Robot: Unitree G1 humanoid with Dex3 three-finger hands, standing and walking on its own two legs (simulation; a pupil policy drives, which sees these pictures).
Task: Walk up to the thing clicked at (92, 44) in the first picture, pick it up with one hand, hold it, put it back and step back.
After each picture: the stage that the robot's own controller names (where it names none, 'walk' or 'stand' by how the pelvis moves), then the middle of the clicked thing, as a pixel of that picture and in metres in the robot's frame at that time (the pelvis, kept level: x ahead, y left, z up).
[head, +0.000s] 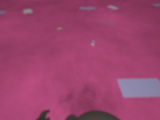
stand; (93, 42) +1.76 -0.06 -0.72
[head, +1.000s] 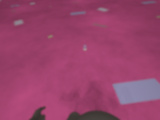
walk; (84, 47) +1.61 +0.21 -0.70
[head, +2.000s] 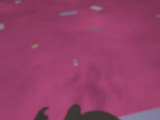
walk; (75, 62) +1.04 +0.34 -0.72
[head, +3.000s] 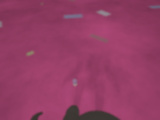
walk; (74, 82) +0.62 +0.24 -0.71
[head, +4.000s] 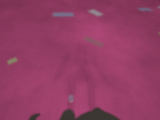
walk; (70, 98) +0.36 +0.16 -0.70
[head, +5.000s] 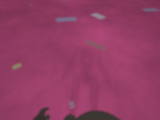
stand; (71, 104) +0.30 +0.18 -0.71
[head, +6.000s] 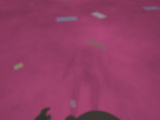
stand; (73, 103) +0.31 +0.17 -0.72
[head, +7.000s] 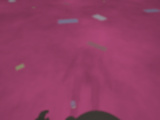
stand; (73, 104) +0.32 +0.18 -0.72
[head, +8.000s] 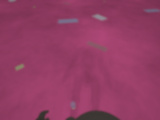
stand; (73, 105) +0.31 +0.18 -0.73
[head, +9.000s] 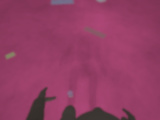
go down; (70, 93) +0.33 +0.18 -0.68
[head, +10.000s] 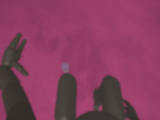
go down; (65, 67) +0.41 +0.18 -0.31
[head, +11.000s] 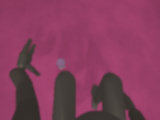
close in; (61, 64) +0.40 +0.19 -0.27
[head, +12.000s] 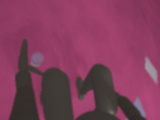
close; (37, 60) +0.41 +0.21 -0.23
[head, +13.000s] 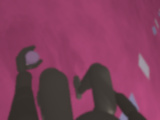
close; (31, 59) +0.40 +0.22 -0.23
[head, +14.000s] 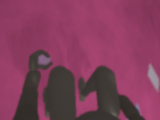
lift; (43, 60) +0.37 +0.21 -0.21
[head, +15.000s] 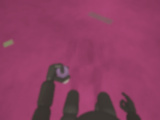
lift; (63, 75) +0.32 +0.17 +0.00
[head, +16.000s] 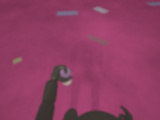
hold; (66, 76) +0.32 +0.17 +0.00
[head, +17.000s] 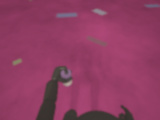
hold; (66, 77) +0.32 +0.17 +0.00
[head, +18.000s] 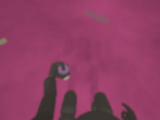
crouch; (64, 72) +0.36 +0.17 -0.07
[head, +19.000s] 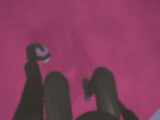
lower; (43, 54) +0.44 +0.21 -0.18
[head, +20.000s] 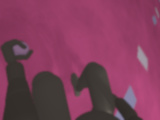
lower; (21, 51) +0.45 +0.24 -0.23
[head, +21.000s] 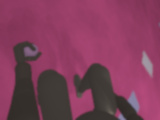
lower; (31, 52) +0.43 +0.23 -0.23
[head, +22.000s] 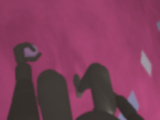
lower; (31, 53) +0.43 +0.22 -0.23
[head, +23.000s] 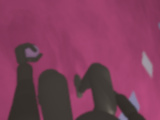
lower; (32, 53) +0.43 +0.22 -0.23
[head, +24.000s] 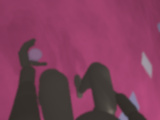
open; (34, 56) +0.41 +0.20 -0.23
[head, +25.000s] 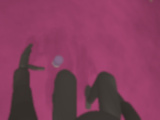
stand; (57, 61) +0.42 +0.18 -0.25
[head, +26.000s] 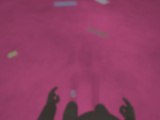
stand; (73, 93) +0.35 +0.15 -0.62
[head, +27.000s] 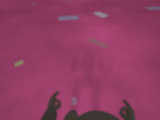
stand; (74, 100) +0.35 +0.15 -0.67
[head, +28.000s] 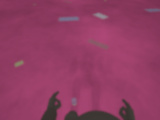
stand; (74, 101) +0.35 +0.15 -0.67
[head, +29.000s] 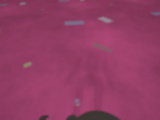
stand; (77, 102) +0.37 +0.15 -0.72
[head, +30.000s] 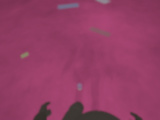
walk; (79, 86) +0.45 +0.14 -0.70
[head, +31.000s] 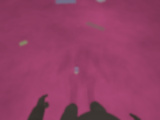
walk; (76, 70) +0.72 +0.16 -0.70
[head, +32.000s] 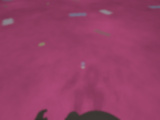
stand; (83, 65) +1.01 +0.16 -0.70
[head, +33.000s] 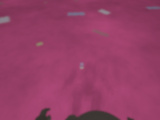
stand; (81, 65) +1.00 +0.14 -0.72
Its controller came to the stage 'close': yes
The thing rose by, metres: 0.71
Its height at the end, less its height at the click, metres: +0.00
